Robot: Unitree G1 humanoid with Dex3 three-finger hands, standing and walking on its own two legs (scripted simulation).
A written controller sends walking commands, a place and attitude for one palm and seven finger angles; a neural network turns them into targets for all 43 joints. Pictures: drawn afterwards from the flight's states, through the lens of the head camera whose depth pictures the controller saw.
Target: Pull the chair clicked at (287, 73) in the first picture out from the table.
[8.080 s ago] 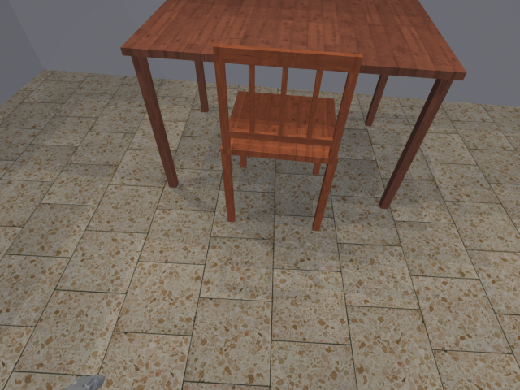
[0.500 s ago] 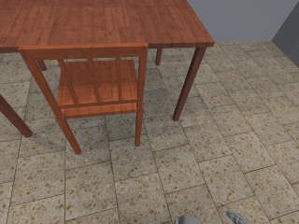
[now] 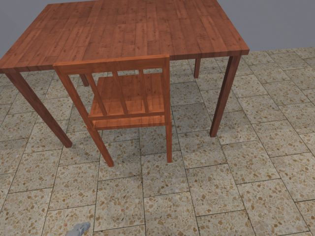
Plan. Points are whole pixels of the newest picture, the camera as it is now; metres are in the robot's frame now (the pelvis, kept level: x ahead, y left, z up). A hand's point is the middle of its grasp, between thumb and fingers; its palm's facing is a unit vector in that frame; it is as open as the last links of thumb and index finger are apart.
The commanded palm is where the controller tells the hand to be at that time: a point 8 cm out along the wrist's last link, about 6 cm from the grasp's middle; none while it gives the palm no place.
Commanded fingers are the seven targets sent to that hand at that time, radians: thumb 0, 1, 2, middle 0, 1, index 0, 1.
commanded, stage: take the last steps up to it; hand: left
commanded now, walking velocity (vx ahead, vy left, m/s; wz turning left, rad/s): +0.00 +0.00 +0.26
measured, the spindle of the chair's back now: (120, 93) +0.68 +0.19 -0.09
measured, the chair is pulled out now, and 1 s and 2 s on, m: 0.00 0.00 0.00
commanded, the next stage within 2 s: come to a stop and stand still in 0.90 s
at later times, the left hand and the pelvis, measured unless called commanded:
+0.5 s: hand out of the picture -0.07 +0.20 -0.17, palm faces +0.19 -0.97 -0.18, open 7.4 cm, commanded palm none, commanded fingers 0.00 0.90 0.90 -0.20 -0.30 -0.20 -0.30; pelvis +0.03 +0.03 +0.00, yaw +5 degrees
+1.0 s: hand (111, 200) +0.26 +0.17 -0.16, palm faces +0.09 -0.97 -0.22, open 7.4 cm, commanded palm none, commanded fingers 0.00 0.90 0.90 -0.20 -0.30 -0.20 -0.30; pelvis +0.20 -0.01 +0.00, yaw +4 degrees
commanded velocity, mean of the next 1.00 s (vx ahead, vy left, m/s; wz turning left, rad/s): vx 0.22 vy -0.04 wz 0.00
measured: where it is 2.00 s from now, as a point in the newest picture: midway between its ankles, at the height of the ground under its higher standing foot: (164, 231)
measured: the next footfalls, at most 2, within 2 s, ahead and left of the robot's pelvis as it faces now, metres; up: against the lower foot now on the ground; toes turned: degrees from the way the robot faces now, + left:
left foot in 0.44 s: +0.03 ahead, +0.14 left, +0.00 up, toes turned +10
right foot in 0.84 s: +0.30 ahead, -0.09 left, +0.00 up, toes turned -1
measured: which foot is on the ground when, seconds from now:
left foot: up 0.00-0.42, down 0.44-0.84, up 0.86-1.00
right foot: down 0.00-0.44, up 0.46-0.82, down 0.84-1.00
